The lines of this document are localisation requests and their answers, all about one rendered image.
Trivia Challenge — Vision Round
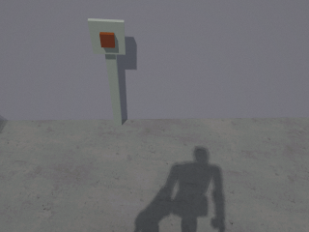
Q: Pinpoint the button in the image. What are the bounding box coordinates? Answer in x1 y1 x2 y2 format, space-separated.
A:
99 32 115 48

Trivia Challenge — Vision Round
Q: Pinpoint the panel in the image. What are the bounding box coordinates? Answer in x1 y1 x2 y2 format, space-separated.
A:
87 18 126 126

